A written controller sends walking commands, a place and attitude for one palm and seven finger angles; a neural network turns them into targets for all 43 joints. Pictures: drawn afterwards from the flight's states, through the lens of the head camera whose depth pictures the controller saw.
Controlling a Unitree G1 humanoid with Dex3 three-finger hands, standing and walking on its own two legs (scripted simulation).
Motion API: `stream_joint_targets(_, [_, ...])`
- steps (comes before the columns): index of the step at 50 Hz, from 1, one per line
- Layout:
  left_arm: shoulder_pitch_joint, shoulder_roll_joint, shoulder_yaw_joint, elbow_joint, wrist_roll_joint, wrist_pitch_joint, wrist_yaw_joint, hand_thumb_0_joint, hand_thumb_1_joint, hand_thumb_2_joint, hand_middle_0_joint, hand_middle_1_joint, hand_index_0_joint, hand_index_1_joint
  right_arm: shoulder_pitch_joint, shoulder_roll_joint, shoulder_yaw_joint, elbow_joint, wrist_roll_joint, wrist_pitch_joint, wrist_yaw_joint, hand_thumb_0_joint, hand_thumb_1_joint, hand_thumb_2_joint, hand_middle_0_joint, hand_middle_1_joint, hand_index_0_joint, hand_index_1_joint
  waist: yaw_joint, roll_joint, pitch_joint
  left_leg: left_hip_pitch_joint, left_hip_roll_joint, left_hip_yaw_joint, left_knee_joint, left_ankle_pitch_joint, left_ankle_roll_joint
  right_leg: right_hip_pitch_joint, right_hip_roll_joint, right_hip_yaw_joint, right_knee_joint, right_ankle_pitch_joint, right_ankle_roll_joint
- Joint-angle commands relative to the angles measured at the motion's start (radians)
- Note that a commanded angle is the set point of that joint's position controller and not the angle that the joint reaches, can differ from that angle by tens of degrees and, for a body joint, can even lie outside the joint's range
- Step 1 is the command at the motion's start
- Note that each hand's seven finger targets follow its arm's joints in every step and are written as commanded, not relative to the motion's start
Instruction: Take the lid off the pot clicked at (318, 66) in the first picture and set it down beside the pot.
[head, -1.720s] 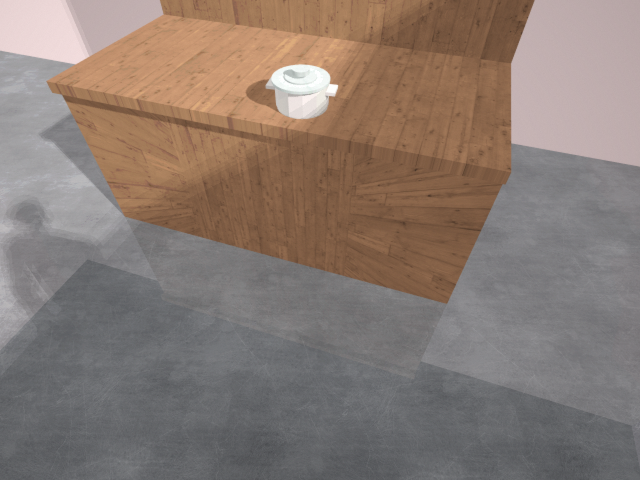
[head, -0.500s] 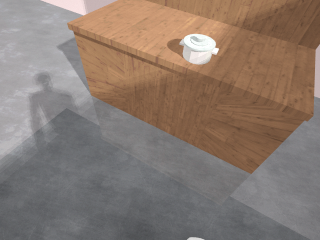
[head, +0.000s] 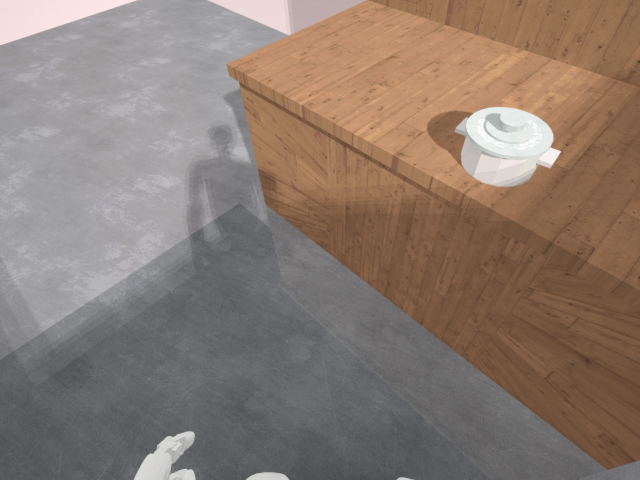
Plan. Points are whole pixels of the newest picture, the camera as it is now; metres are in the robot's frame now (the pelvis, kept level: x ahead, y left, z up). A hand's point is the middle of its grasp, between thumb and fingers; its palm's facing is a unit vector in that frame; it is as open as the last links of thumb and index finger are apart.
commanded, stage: walk to a spot facing it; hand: left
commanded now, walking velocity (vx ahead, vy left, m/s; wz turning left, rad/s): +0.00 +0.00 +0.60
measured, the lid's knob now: (512, 121) +0.76 -0.36 +0.00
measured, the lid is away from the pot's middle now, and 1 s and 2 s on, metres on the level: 0.00 0.00 0.00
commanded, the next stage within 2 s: turn to face it in 0.22 s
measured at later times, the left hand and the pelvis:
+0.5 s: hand out of the picture +0.06 +0.24 -0.18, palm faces +0.30 -0.93 -0.21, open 7.4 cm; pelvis +0.11 +0.05 +0.01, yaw +12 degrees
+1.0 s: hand (193, 433) +0.21 +0.21 -0.15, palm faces -0.05 -0.96 -0.27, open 7.4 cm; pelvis +0.12 +0.01 +0.00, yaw -6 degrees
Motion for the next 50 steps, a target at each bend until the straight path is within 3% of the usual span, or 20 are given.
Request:
stream_joint_targets(1, [0.113,0.147,0.033,-0.007,0.006,-0.008,0.026,0.0,0.9,0.9,-0.2,-0.3,-0.2,-0.3,-0.034,-0.021,-0.003,-0.107,-0.005,0.014,0.021,0.0,-0.9,-0.9,0.2,0.3,0.2,0.3,0.003,-0.188,-0.058,-0.18,0.098,0.002,0.035,0.085,-0.044,0.133,-0.282,0.157,-0.33,0.269,-0.089])
stream_joint_targets(6, [0.14,0.177,0.03,0.016,0.004,0.006,0.029,0.0,0.9,0.9,-0.2,-0.3,-0.2,-0.3,-0.119,-0.011,0.003,-0.142,-0.004,0.047,0.037,0.0,-0.9,-0.9,0.2,0.3,0.2,0.3,0.004,-0.187,-0.053,-0.173,0.097,0.067,-0.157,0.165,-0.069,0.152,-0.265,0.007,-0.346,0.351,-0.091])
stream_joint_targets(13, [0.195,0.252,0.054,0.022,0.011,0.041,0.03,0.0,0.9,0.9,-0.2,-0.3,-0.2,-0.3,-0.229,-0.027,0.017,-0.212,-0.005,0.034,0.041,0.0,-0.9,-0.9,0.2,0.3,0.2,0.3,0.062,-0.189,-0.086,-0.037,0.043,0.155,-0.531,0.127,-0.042,0.286,-0.3,-0.059,-0.183,0.498,-0.076])
stream_joint_targets(14, [0.19,0.259,0.058,0.023,0.011,0.045,0.03,0.0,0.9,0.9,-0.2,-0.3,-0.2,-0.3,-0.194,-0.05,0.012,-0.213,-0.008,0.03,0.038,0.0,-0.9,-0.9,0.2,0.3,0.2,0.3,0.045,-0.171,-0.11,0.035,0.038,0.145,-0.612,0.143,-0.032,0.286,-0.302,-0.07,-0.1,0.501,-0.063])
stream_joint_targets(15, [0.186,0.261,0.061,0.017,0.005,0.05,0.028,0.0,0.9,0.9,-0.2,-0.3,-0.2,-0.3,-0.116,-0.086,0.001,-0.2,-0.012,0.024,0.033,0.0,-0.9,-0.9,0.2,0.3,0.2,0.3,0.0,-0.135,-0.158,0.178,0.015,0.139,-0.728,0.237,-0.024,0.247,-0.276,-0.102,0.054,0.471,-0.03])
stream_joint_targets(16, [0.194,0.228,0.055,0.005,-0.003,0.05,0.022,0.0,0.9,0.9,-0.2,-0.3,-0.2,-0.3,-0.021,-0.173,-0.02,-0.18,-0.018,0.013,0.022,0.0,-0.9,-0.9,0.2,0.3,0.2,0.3,-0.046,0.041,-0.238,0.418,0.15,-0.033,-0.801,0.487,0.031,0.057,-0.201,-0.114,0.292,0.231,0.03])
stream_joint_targets(17, [0.206,0.16,0.032,-0.026,-0.011,0.053,0.017,0.0,0.9,0.9,-0.2,-0.3,-0.2,-0.3,0.054,-0.28,-0.039,-0.177,-0.005,0.004,0.005,0.0,-0.9,-0.9,0.2,0.3,0.2,0.3,-0.067,0.318,-0.311,0.564,0.441,-0.407,-0.832,1.042,0.176,-0.218,-0.019,-0.05,0.544,-0.467,0.107])
stream_joint_targets(18, [0.207,0.179,0.028,-0.021,-0.005,0.066,0.032,0.0,0.9,0.9,-0.2,-0.3,-0.2,-0.3,0.063,-0.272,-0.029,-0.164,0.009,0.019,-0.004,0.0,-0.9,-0.9,0.2,0.3,0.2,0.3,-0.065,0.173,-0.357,0.568,0.481,-0.332,-0.817,1.074,0.237,-0.218,-0.034,0.09,0.632,-0.471,0.079])
stream_joint_targets(19, [0.195,0.168,0.025,-0.008,-0.006,0.068,0.038,0.0,0.9,0.9,-0.2,-0.3,-0.2,-0.3,-0.003,-0.223,-0.011,-0.185,0.005,0.017,-0.012,0.0,-0.9,-0.9,0.2,0.3,0.2,0.3,-0.032,0.06,-0.282,0.467,0.443,-0.235,-0.839,0.939,0.218,-0.201,-0.059,0.099,0.634,-0.41,0.07])
stream_joint_targets(22, [0.238,0.127,0.015,0.095,-0.001,0.082,0.036,0.0,0.9,0.9,-0.2,-0.3,-0.2,-0.3,-0.139,-0.096,0.033,-0.184,0.004,-0.005,-0.034,0.0,-0.9,-0.9,0.2,0.3,0.2,0.3,0.032,0.073,-0.155,0.294,0.297,-0.063,-0.896,0.836,0.105,-0.13,-0.045,0.159,0.596,-0.194,0.083])
stream_joint_targets(24, [0.276,0.128,0.014,0.127,-0.002,0.091,0.033,0.0,0.9,0.9,-0.2,-0.3,-0.2,-0.3,-0.152,-0.078,0.043,-0.16,0.008,-0.015,-0.039,0.0,-0.9,-0.9,0.2,0.3,0.2,0.3,0.055,0.071,-0.137,0.247,0.273,0.006,-0.938,0.786,0.073,-0.068,-0.027,0.168,0.529,-0.145,0.081])
stream_joint_targets(32, [0.186,0.111,0.048,0.08,0.006,0.135,0.017,0.0,0.9,0.9,-0.2,-0.3,-0.2,-0.3,-0.112,-0.069,0.018,-0.127,-0.002,0.012,-0.046,0.0,-0.9,-0.9,0.2,0.3,0.2,0.3,0.033,0.017,0.005,0.202,0.352,0.007,-1.03,0.302,0.126,-0.144,-0.01,0.146,0.448,-0.158,0.084])
stream_joint_targets(39, [0.105,0.085,0.044,0.017,0.01,0.122,0.0,0.0,0.9,0.9,-0.2,-0.3,-0.2,-0.3,-0.055,-0.094,-0.015,-0.11,-0.011,0.013,-0.041,0.0,-0.9,-0.9,0.2,0.3,0.2,0.3,-0.009,0.085,-0.066,0.291,0.396,0.063,-0.93,0.437,0.133,-0.05,0.007,0.071,0.19,-0.225,0.057])
stream_joint_targets(43, [0.162,0.093,0.047,0.019,0.008,0.104,-0.002,0.0,0.9,0.9,-0.2,-0.3,-0.2,-0.3,-0.064,-0.116,-0.025,-0.109,-0.006,0.02,-0.033,0.0,-0.9,-0.9,0.2,0.3,0.2,0.3,0.031,0.066,-0.125,0.274,0.374,0.175,-0.771,0.492,0.059,0.105,0.036,0.037,-0.047,-0.045,0.031])
stream_joint_targets(44, [0.192,0.133,0.053,0.022,0.012,0.094,0.001,0.0,0.9,0.9,-0.2,-0.3,-0.2,-0.3,-0.061,-0.102,-0.024,-0.114,-0.002,0.022,-0.029,0.0,-0.9,-0.9,0.2,0.3,0.2,0.3,0.05,-0.012,-0.131,0.192,0.337,0.213,-0.645,0.42,0.002,0.209,0.0,0.101,-0.177,0.078,0.007])
stream_joint_targets(45, [0.217,0.236,0.07,0.021,0.02,0.081,0.012,0.0,0.9,0.9,-0.2,-0.3,-0.2,-0.3,-0.066,-0.041,-0.011,-0.146,0.004,0.025,-0.024,0.0,-0.9,-0.9,0.2,0.3,0.2,0.3,0.067,-0.293,-0.127,-0.042,0.213,0.276,-0.454,0.079,-0.071,0.327,-0.214,0.432,-0.284,0.308,-0.085])
stream_joint_targets(46, [0.255,0.292,0.082,0.024,0.007,0.085,0.022,0.0,0.9,0.9,-0.2,-0.3,-0.2,-0.3,-0.141,-0.031,-0.002,-0.186,-0.001,0.033,-0.025,0.0,-0.9,-0.9,0.2,0.3,0.2,0.3,0.107,-0.334,-0.09,-0.158,0.121,0.186,-0.283,-0.212,-0.098,0.289,-0.335,0.559,-0.289,0.523,-0.202])
stream_joint_targets(47, [0.244,0.271,0.078,0.024,0.002,0.086,0.03,0.0,0.9,0.9,-0.2,-0.3,-0.2,-0.3,-0.149,-0.044,-0.005,-0.184,-0.001,0.042,-0.029,0.0,-0.9,-0.9,0.2,0.3,0.2,0.3,0.095,-0.226,-0.088,-0.187,0.131,0.083,-0.171,-0.172,-0.09,0.273,-0.315,0.5,-0.284,0.446,-0.235])
stream_joint_targets(48, [0.198,0.254,0.08,0.013,0.001,0.083,0.034,0.0,0.9,0.9,-0.2,-0.3,-0.2,-0.3,-0.152,-0.049,-0.005,-0.179,-0.002,0.047,-0.025,0.0,-0.9,-0.9,0.2,0.3,0.2,0.3,0.079,-0.245,-0.081,-0.217,0.143,0.047,-0.133,-0.117,-0.089,0.241,-0.252,0.483,-0.303,0.335,-0.208])
stream_joint_targets(50, [0.088,0.214,0.071,-0.021,-0.001,0.084,0.029,0.0,0.9,0.9,-0.2,-0.3,-0.2,-0.3,-0.122,-0.062,-0.01,-0.156,-0.006,0.05,-0.022,0.0,-0.9,-0.9,0.2,0.3,0.2,0.3,0.034,-0.156,-0.053,-0.203,0.148,0.025,-0.114,0.025,-0.105,0.205,-0.173,0.401,-0.303,0.224,-0.172])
